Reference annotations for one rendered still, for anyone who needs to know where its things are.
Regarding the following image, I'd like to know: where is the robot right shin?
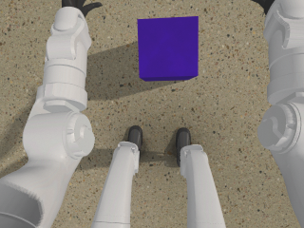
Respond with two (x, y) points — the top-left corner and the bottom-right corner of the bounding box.
(180, 144), (208, 160)

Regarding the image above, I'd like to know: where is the left robot hand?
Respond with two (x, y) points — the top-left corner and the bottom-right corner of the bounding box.
(62, 0), (102, 19)

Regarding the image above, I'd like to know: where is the robot right forearm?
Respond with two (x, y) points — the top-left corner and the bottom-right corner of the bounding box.
(263, 0), (304, 105)

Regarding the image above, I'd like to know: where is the robot left forearm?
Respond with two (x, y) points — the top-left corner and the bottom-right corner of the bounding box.
(22, 7), (92, 148)

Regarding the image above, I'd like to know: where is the right robot hand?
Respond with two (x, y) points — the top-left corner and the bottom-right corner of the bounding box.
(251, 0), (275, 15)

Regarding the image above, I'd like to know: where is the carton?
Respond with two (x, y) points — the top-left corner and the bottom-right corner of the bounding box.
(137, 16), (199, 82)

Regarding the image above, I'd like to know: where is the right robot upper arm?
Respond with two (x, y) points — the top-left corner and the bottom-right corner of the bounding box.
(257, 102), (304, 228)

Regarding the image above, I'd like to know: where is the left robot upper arm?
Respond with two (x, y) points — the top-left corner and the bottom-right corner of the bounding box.
(0, 110), (95, 228)

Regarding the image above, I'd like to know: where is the right robot thigh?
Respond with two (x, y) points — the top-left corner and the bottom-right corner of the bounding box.
(180, 149), (226, 228)

